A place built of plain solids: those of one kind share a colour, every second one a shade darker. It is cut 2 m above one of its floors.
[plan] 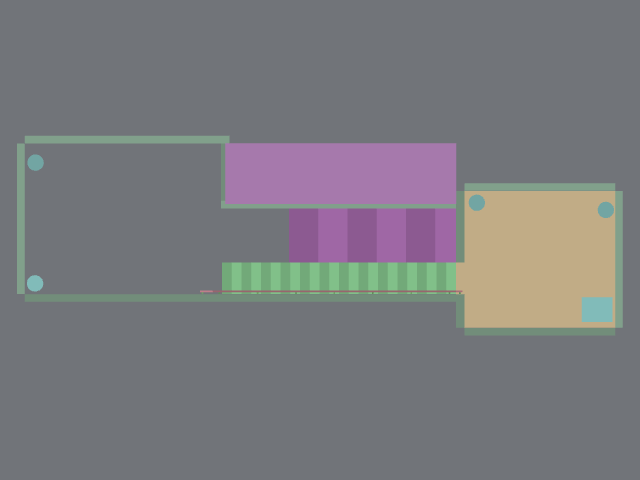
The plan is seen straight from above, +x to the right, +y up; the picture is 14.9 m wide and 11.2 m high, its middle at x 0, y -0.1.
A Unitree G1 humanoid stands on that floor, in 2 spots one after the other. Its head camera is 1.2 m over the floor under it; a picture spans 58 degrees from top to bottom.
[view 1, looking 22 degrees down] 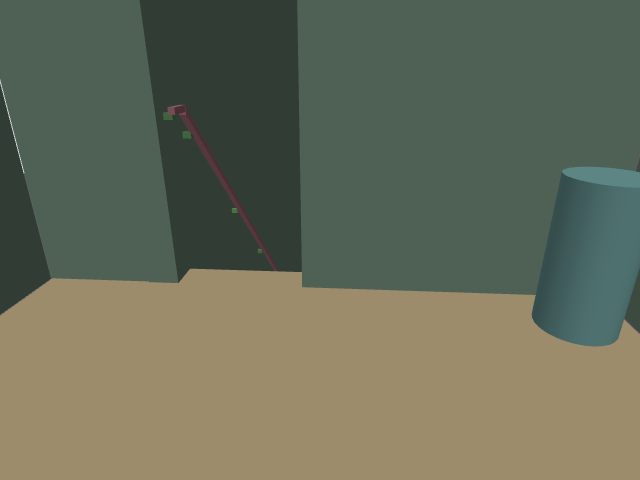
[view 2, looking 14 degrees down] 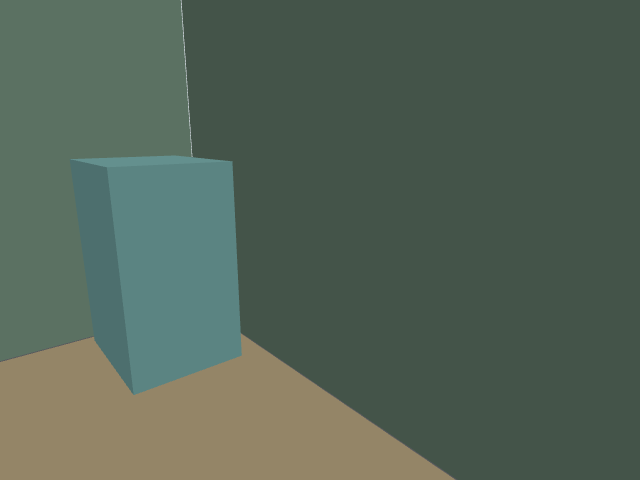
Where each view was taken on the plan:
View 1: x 5.59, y -0.37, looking -176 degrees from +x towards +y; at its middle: wall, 2.40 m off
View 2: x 4.17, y -0.95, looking -40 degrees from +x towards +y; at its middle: wall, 1.92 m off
